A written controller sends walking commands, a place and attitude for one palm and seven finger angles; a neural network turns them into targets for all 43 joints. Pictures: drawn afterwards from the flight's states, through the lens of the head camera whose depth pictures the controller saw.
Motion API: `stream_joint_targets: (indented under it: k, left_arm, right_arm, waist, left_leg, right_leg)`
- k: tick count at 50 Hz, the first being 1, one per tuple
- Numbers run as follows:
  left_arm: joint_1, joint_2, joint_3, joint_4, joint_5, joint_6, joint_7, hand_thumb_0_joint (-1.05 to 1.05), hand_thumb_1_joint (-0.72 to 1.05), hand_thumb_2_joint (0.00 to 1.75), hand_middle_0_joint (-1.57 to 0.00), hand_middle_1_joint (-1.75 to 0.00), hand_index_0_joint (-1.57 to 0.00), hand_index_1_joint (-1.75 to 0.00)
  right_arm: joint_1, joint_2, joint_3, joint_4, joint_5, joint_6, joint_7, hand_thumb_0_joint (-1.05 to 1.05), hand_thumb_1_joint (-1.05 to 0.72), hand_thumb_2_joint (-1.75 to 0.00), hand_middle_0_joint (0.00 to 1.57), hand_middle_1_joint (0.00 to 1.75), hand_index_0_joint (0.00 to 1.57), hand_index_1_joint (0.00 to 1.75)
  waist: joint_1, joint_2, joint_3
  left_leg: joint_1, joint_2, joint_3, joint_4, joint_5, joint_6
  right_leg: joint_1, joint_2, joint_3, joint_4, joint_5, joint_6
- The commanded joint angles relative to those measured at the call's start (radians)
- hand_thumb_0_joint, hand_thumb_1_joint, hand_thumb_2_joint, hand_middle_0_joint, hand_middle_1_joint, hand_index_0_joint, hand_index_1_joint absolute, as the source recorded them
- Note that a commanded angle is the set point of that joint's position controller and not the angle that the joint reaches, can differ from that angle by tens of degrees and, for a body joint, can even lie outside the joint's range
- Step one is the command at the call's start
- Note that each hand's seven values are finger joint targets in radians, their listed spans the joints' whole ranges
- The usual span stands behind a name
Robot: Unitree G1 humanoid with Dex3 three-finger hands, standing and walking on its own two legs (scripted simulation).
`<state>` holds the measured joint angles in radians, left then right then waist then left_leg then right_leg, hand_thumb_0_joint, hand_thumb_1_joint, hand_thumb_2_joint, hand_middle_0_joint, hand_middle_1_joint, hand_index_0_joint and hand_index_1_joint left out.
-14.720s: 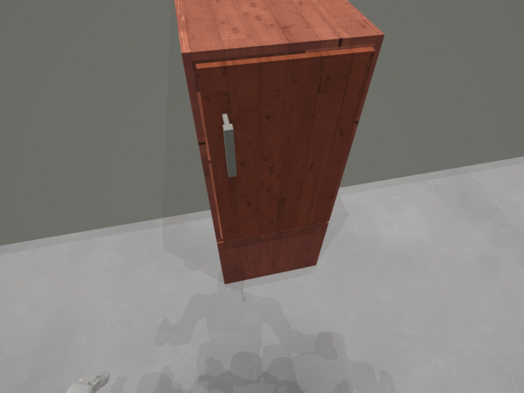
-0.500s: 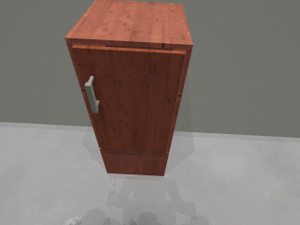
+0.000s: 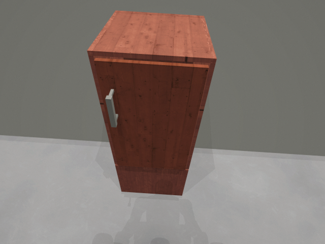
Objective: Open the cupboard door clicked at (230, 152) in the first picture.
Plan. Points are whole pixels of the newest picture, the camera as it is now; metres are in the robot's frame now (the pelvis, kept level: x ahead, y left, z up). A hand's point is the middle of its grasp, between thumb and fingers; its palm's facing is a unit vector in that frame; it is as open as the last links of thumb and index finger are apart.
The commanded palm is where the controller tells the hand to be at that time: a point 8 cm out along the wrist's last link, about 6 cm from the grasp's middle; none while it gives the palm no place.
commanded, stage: look again from close up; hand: left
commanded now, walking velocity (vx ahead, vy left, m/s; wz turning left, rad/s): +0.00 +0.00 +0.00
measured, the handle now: (113, 108) +0.55 +0.21 +0.00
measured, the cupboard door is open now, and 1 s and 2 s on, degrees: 0 0 0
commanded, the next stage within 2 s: raise the hand with hooked fingers in 0.22 s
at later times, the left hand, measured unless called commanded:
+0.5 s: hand out of the picture +0.13 +0.23 -0.06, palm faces +0.25 -0.95 -0.21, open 7.4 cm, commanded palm +0.10 +0.25 -0.07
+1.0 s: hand (72, 218) +0.18 +0.23 -0.02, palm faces +0.05 -0.99 -0.09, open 10.1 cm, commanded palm +0.15 +0.29 -0.04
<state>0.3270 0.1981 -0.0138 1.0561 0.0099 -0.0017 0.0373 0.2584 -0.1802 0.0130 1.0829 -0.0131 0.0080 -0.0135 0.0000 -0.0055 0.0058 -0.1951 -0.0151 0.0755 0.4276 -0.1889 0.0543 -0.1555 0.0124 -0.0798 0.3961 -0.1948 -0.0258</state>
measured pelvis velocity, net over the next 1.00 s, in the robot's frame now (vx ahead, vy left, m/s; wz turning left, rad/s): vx -0.01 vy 0.03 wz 0.08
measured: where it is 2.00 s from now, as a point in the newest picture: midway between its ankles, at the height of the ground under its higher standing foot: outside the picture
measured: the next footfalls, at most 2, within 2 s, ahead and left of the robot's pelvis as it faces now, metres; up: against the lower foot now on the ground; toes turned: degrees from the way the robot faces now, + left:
none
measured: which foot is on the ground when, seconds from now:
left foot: down 0.00-1.00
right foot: down 0.00-1.00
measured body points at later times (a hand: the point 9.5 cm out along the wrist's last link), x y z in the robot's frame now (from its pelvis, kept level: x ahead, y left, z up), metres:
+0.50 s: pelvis -0.02 +0.04 -0.02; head -0.03 +0.03 +0.43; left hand +0.12 +0.28 -0.04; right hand +0.05 -0.21 -0.14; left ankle +0.03 +0.08 -0.74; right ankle +0.03 -0.07 -0.74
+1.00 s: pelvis -0.01 +0.03 -0.11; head +0.06 +0.06 +0.34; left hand +0.17 +0.28 -0.02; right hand +0.25 -0.15 -0.16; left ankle +0.03 +0.08 -0.74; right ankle +0.03 -0.07 -0.74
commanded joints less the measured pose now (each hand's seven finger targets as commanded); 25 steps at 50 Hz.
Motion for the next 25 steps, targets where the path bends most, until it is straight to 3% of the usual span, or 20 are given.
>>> stream_joint_targets:
  k: [1, 8, 15, 16, 17, 18, 19, 20, 21, 22, 23, 24, 25]
  left_arm:
    - [0.046, 0.079, 0.016, -0.036, 0.004, -0.022, 0.007, 0.00, 0.90, 0.90, -0.20, -0.30, -0.20, -0.30]
    - [0.088, 0.042, 0.012, -0.005, 0.010, -0.016, 0.010, 0.00, 0.90, 0.90, -0.20, -0.30, -0.20, -0.30]
    - [0.120, 0.011, 0.016, 0.006, 0.015, -0.012, 0.013, 0.00, 0.90, 0.90, -0.20, -0.30, -0.20, -0.30]
    - [0.137, 0.030, 0.001, 0.028, 0.027, -0.029, 0.043, 0.00, 0.90, 0.90, -0.20, -0.30, -0.20, -0.30]
    - [-0.577, 0.239, 0.095, -1.568, -0.190, -0.235, 0.042, 0.00, 0.88, 0.89, -0.20, -0.32, -0.20, -0.32]
    - [-0.231, 0.167, 0.069, -1.351, -0.123, -0.176, 0.091, 0.00, 0.85, 0.88, -0.20, -0.33, -0.20, -0.33]
    - [-0.179, 0.111, 0.030, -1.283, -0.128, -0.127, 0.146, 0.00, 0.83, 0.87, -0.21, -0.34, -0.21, -0.34]
    - [0.142, -0.115, -0.087, -1.002, -0.138, -0.022, 0.138, 0.00, 0.81, 0.86, -0.21, -0.36, -0.21, -0.36]
    - [0.041, -0.139, -0.132, -1.236, -0.187, -0.046, 0.122, 0.00, 0.78, 0.85, -0.21, -0.37, -0.21, -0.37]
    - [0.058, -0.130, -0.150, -1.247, -0.185, -0.078, 0.105, 0.00, 0.76, 0.84, -0.21, -0.39, -0.21, -0.39]
    - [0.067, -0.133, -0.156, -1.245, -0.184, -0.122, 0.086, 0.00, 0.74, 0.83, -0.21, -0.40, -0.21, -0.40]
    - [0.090, -0.128, -0.152, -1.166, -0.177, -0.147, 0.069, 0.00, 0.71, 0.82, -0.21, -0.42, -0.21, -0.42]
    - [0.029, -0.130, -0.137, -1.111, -0.169, -0.190, 0.049, 0.00, 0.69, 0.81, -0.22, -0.43, -0.22, -0.43]
  right_arm:
    - [0.029, -0.103, -0.026, -0.021, 0.002, -0.024, -0.005, 0.00, -0.90, -0.90, 0.20, 0.30, 0.20, 0.30]
    - [0.058, -0.085, -0.031, 0.003, 0.003, -0.021, -0.007, 0.00, -0.90, -0.90, 0.20, 0.30, 0.20, 0.30]
    - [0.088, -0.075, -0.041, 0.006, 0.004, -0.023, -0.010, 0.00, -0.90, -0.90, 0.20, 0.30, 0.20, 0.30]
    - [-0.025, -0.088, -0.017, -0.081, 0.001, -0.037, -0.004, 0.00, -0.90, -0.90, 0.20, 0.30, 0.20, 0.30]
    - [0.022, -0.262, -0.041, -0.462, 0.050, -0.176, -0.048, 0.00, -0.90, -0.90, 0.20, 0.30, 0.20, 0.30]
    - [-0.052, -0.181, 0.015, -0.390, 0.064, -0.289, -0.063, 0.00, -0.90, -0.90, 0.20, 0.30, 0.20, 0.30]
    - [-0.037, -0.187, -0.009, -0.350, 0.072, -0.333, -0.069, 0.00, -0.90, -0.90, 0.20, 0.30, 0.20, 0.30]
    - [-0.013, -0.145, -0.004, -0.328, 0.081, -0.324, -0.048, 0.00, -0.90, -0.90, 0.20, 0.30, 0.20, 0.30]
    - [-0.004, -0.171, -0.016, -0.413, 0.089, -0.334, -0.045, 0.00, -0.90, -0.90, 0.20, 0.30, 0.20, 0.30]
    - [-0.024, -0.183, -0.024, -0.427, 0.102, -0.355, -0.052, 0.00, -0.90, -0.90, 0.20, 0.30, 0.20, 0.30]
    - [-0.030, -0.195, -0.021, -0.446, 0.088, -0.379, -0.057, 0.00, -0.90, -0.90, 0.20, 0.30, 0.20, 0.30]
    - [-0.024, -0.202, -0.024, -0.478, 0.080, -0.388, -0.050, 0.00, -0.90, -0.90, 0.20, 0.30, 0.20, 0.30]
    - [-0.029, -0.213, -0.035, -0.491, 0.059, -0.383, -0.044, 0.00, -0.90, -0.90, 0.20, 0.30, 0.20, 0.30]
  waist:
    - [-0.001, 0.005, 0.052]
    - [0.002, 0.026, 0.107]
    - [0.004, 0.030, 0.094]
    - [0.043, 0.046, 0.176]
    - [-0.141, 0.255, -0.370]
    - [-0.036, 0.311, -0.312]
    - [-0.055, 0.281, -0.237]
    - [-0.049, 0.170, -0.081]
    - [-0.043, 0.178, -0.028]
    - [-0.051, 0.112, -0.014]
    - [-0.049, 0.021, -0.011]
    - [-0.069, -0.067, 0.011]
    - [-0.083, -0.215, 0.017]
  left_leg:
    - [-0.050, 0.127, -0.147, -0.128, -0.063, -0.013]
    - [-0.109, 0.133, -0.173, -0.182, -0.199, -0.012]
    - [-0.131, 0.147, -0.198, -0.215, -0.264, -0.004]
    - [-0.156, 0.124, -0.084, 0.006, -0.056, -0.040]
    - [0.221, 0.048, -0.151, -0.073, -0.052, -0.079]
    - [0.180, 0.116, -0.219, -0.165, -0.204, -0.112]
    - [0.068, 0.110, -0.255, -0.198, -0.336, -0.134]
    - [-0.050, 0.109, -0.275, -0.211, -0.403, -0.122]
    - [-0.121, 0.091, -0.266, -0.162, -0.417, -0.098]
    - [-0.128, 0.094, -0.241, -0.092, -0.420, -0.076]
    - [-0.165, 0.067, -0.217, -0.015, -0.396, -0.061]
    - [-0.204, 0.038, -0.199, 0.072, -0.373, -0.051]
    - [-0.261, 0.026, -0.193, 0.152, -0.359, -0.048]
  right_leg:
    - [-0.034, -0.128, 0.142, -0.094, -0.019, -0.001]
    - [-0.052, -0.115, 0.124, -0.077, -0.053, 0.007]
    - [-0.042, -0.104, 0.099, -0.039, -0.041, 0.016]
    - [-0.124, -0.140, 0.116, -0.027, 0.057, -0.008]
    - [-0.090, -0.019, 0.014, 0.097, -0.008, 0.005]
    - [-0.190, -0.004, 0.000, 0.219, -0.178, -0.017]
    - [-0.286, 0.016, -0.007, 0.287, -0.215, -0.009]
    - [-0.347, 0.014, -0.021, 0.333, -0.210, -0.009]
    - [-0.316, -0.001, -0.016, 0.318, -0.183, -0.001]
    - [-0.323, -0.003, -0.013, 0.281, -0.190, 0.006]
    - [-0.327, -0.003, -0.007, 0.230, -0.212, 0.008]
    - [-0.368, -0.007, 0.003, 0.192, -0.277, 0.010]
    - [-0.441, -0.011, 0.013, 0.192, -0.353, 0.010]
